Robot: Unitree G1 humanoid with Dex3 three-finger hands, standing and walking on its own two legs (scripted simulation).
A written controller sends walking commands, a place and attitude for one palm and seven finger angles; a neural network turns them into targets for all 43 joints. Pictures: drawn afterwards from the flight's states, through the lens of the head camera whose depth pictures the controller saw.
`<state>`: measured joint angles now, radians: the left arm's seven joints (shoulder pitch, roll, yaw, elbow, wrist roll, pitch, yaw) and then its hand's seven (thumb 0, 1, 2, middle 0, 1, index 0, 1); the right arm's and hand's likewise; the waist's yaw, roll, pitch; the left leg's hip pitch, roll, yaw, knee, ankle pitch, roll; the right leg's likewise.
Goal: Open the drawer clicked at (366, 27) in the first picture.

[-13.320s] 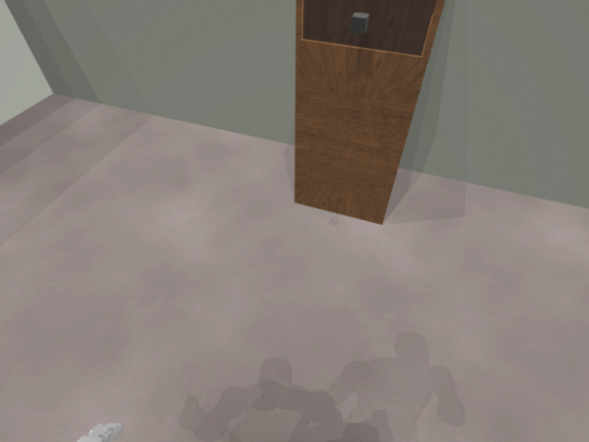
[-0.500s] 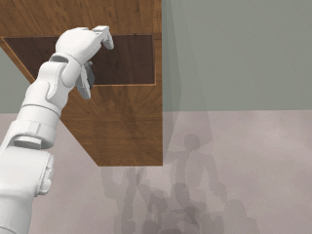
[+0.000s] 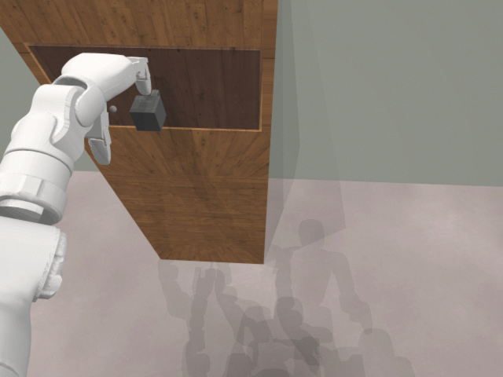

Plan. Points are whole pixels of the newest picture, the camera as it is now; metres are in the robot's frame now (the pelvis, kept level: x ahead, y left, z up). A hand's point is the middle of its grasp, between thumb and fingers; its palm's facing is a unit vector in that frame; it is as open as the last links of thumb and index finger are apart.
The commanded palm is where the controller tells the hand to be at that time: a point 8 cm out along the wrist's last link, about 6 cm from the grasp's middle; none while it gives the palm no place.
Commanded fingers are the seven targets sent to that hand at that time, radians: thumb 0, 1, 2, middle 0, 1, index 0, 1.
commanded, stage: move the hooked fingers above the handle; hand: left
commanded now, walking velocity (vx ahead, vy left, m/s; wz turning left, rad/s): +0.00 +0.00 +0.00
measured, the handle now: (151, 106) +0.55 +0.19 +0.10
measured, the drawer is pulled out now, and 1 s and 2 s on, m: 0.00 0.00 0.00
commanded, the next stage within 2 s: none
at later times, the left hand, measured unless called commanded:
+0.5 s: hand (148, 74) +0.52 +0.16 +0.19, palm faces +0.05 +0.00 -1.00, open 13.5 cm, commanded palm +0.50 +0.24 +0.23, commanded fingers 0.00 -0.50 0.30 -0.30 -1.20 -0.30 -1.20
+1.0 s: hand (127, 72) +0.52 +0.19 +0.19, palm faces +0.07 -0.09 -0.99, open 13.8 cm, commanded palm +0.52 +0.22 +0.23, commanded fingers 0.00 -0.50 0.30 -0.30 -1.20 -0.30 -1.20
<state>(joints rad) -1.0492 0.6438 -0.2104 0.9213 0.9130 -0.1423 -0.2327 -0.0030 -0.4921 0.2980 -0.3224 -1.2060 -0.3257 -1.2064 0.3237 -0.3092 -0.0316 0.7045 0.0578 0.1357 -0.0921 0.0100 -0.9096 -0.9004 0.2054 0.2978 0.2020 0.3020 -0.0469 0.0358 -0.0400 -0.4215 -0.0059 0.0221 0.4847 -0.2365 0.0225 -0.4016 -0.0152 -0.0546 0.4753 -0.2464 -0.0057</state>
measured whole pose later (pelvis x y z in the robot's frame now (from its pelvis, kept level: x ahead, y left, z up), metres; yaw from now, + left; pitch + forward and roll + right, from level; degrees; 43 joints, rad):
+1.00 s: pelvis +0.01 +0.02 -0.01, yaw +1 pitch +13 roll -1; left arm -1.15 0.56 -0.20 0.87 0.88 -0.19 -0.07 0.00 -0.49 0.30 -0.38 -1.25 -0.33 -1.22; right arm 0.33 -0.29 -0.04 0.76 0.03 0.07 -0.02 0.01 -0.91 -0.90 0.20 0.30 0.20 0.30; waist -0.05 0.02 -0.08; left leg -0.51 -0.03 0.00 0.56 -0.28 0.04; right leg -0.46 -0.04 -0.07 0.51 -0.28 0.01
